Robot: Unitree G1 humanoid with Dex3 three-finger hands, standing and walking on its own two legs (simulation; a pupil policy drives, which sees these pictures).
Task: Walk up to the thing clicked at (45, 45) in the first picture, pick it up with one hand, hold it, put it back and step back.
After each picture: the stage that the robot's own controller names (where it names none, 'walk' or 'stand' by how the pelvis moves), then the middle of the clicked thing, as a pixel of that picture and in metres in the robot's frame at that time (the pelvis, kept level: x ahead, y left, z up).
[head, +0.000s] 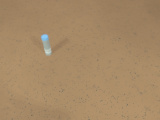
stand; (46, 45) +1.22 +0.42 -0.66
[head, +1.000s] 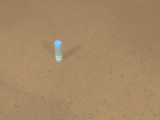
walk; (58, 51) +1.13 +0.23 -0.64
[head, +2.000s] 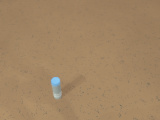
walk; (56, 88) +0.69 +0.21 -0.65
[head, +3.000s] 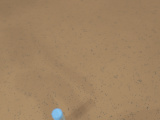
walk; (60, 119) +0.43 +0.25 -0.63
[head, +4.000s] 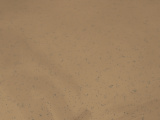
stand; out of the picture +0.37 +0.21 -0.65
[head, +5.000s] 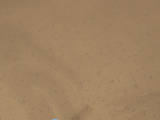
stand; out of the picture +0.35 +0.21 -0.65
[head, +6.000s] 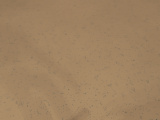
stand; out of the picture +0.36 +0.22 -0.66
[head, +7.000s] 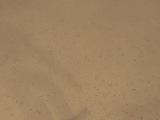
stand; out of the picture +0.36 +0.21 -0.66
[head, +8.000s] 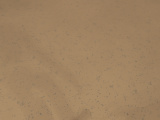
stand; out of the picture +0.36 +0.21 -0.66
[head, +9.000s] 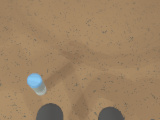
go down; (38, 85) +0.40 +0.23 -0.45
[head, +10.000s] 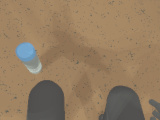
go down; (31, 60) +0.43 +0.27 -0.28
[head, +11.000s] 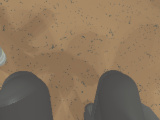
close in; out of the picture +0.40 +0.30 -0.17
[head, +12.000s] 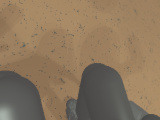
close; out of the picture +0.40 +0.32 -0.15
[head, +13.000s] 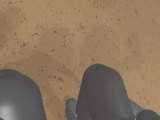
lift; out of the picture +0.38 +0.32 -0.15
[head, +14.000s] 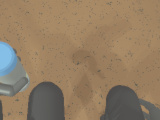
lift; (11, 72) +0.32 +0.25 -0.02
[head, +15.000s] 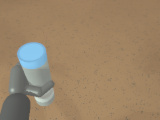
hold; (39, 79) +0.33 +0.16 +0.07
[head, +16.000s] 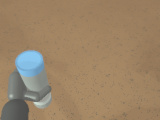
hold; (37, 83) +0.33 +0.17 +0.03
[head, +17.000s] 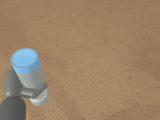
crouch; (33, 81) +0.34 +0.19 +0.02
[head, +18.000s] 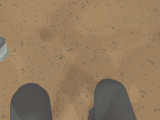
crouch; out of the picture +0.46 +0.28 -0.06
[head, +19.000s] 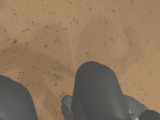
lower; out of the picture +0.41 +0.34 -0.16
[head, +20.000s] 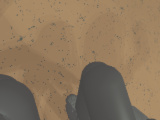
lower; out of the picture +0.41 +0.34 -0.16
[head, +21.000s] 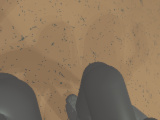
lower; out of the picture +0.40 +0.33 -0.16
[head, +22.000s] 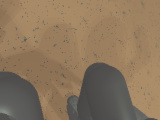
lower; out of the picture +0.39 +0.33 -0.16
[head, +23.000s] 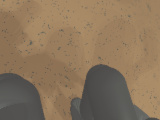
draw back; out of the picture +0.40 +0.29 -0.15
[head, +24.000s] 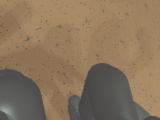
stand; out of the picture +0.39 +0.30 -0.16
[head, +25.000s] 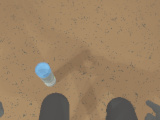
walk; (47, 76) +0.43 +0.23 -0.39
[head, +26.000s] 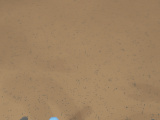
stand; out of the picture +0.37 +0.20 -0.59
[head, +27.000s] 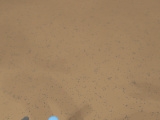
stand; out of the picture +0.37 +0.20 -0.60
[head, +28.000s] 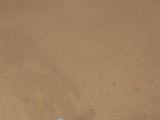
stand; out of the picture +0.38 +0.19 -0.65
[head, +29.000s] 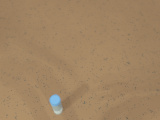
walk; (56, 105) +0.44 +0.18 -0.63
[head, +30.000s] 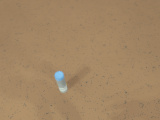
walk; (61, 82) +0.66 +0.25 -0.63
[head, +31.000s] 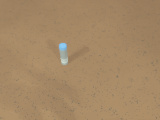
stand; (63, 54) +0.99 +0.21 -0.63
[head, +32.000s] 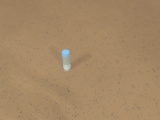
stand; (66, 60) +1.00 +0.20 -0.65
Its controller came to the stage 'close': yes
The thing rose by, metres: 0.67
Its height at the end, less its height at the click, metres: +0.00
